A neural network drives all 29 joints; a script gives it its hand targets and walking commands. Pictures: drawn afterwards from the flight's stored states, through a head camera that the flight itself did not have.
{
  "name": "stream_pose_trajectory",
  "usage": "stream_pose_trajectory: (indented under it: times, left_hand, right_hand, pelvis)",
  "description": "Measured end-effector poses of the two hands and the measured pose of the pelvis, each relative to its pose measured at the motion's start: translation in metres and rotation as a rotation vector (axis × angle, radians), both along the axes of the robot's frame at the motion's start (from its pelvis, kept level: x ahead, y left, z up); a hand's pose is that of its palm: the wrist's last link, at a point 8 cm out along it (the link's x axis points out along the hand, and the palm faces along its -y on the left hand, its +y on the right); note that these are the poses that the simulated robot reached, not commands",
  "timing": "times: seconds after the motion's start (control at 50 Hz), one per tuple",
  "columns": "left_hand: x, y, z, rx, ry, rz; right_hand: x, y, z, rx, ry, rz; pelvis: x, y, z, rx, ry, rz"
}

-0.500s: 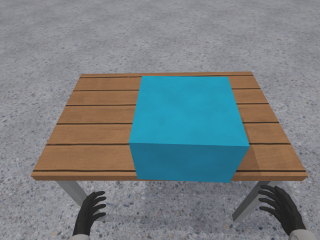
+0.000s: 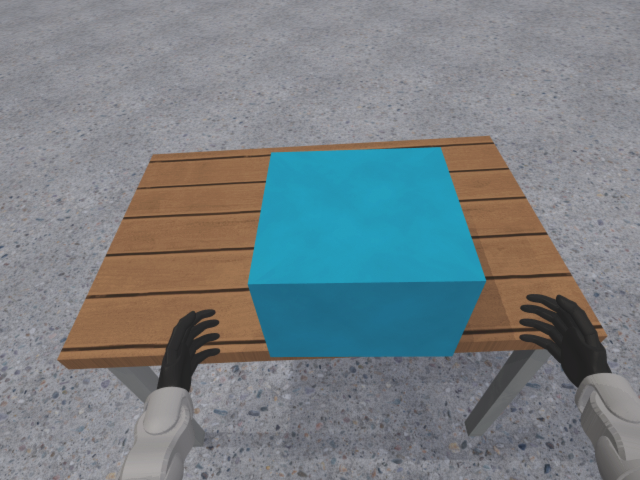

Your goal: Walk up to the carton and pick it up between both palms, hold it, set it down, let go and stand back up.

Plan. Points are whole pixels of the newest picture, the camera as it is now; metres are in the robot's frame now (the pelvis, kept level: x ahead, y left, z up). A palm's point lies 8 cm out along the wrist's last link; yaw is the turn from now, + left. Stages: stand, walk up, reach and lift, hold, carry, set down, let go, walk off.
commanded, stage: reach and lift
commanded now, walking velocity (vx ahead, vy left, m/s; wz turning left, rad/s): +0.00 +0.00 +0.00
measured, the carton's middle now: (357, 249) +0.48 -0.04 -0.02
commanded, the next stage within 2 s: none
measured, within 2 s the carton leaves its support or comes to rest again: neither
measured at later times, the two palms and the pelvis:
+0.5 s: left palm (187, 303) +0.34 +0.20 +0.04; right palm (577, 287) +0.33 -0.30 +0.06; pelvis +0.00 +0.00 +0.00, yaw -1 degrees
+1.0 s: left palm (188, 241) +0.41 +0.20 +0.09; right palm (567, 217) +0.40 -0.30 +0.11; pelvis +0.00 +0.00 +0.00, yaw -2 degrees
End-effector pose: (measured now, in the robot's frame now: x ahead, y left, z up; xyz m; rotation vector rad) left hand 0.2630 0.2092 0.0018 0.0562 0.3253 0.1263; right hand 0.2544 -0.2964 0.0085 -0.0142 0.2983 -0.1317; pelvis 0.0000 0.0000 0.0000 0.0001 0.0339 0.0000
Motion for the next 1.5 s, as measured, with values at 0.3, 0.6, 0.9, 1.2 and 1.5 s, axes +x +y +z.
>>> stream_pose_trajectory:
  times: [0.3,0.6,0.9,1.2,1.5]
  left_hand:
    - [0.053,-0.007,0.025,0.001,0.008,-0.032]
    - [0.096,-0.007,0.053,0.01,0.002,-0.048]
    - [0.137,-0.009,0.079,0.02,0.006,-0.052]
    - [0.173,-0.008,0.11,0.035,-0.006,-0.033]
    - [0.196,-0.013,0.114,0.04,-0.016,-0.039]
  right_hand:
    - [0.046,-0.005,0.033,-0.005,0.006,0.009]
    - [0.09,-0.011,0.062,-0.011,-0.024,0.005]
    - [0.134,-0.01,0.09,-0.003,-0.037,-0.006]
    - [0.173,-0.004,0.119,0.008,-0.039,-0.029]
    - [0.191,-0.002,0.127,-0.006,-0.028,-0.064]
  pelvis:
    - [-0.004,0.001,0.002,0.0,0.048,-0.009]
    - [0.001,0.002,0.002,-0.004,0.103,-0.017]
    - [-0.003,0.0,-0.001,-0.005,0.176,-0.026]
    - [-0.009,-0.004,-0.005,-0.007,0.252,-0.025]
    - [-0.012,-0.005,-0.01,-0.011,0.313,-0.02]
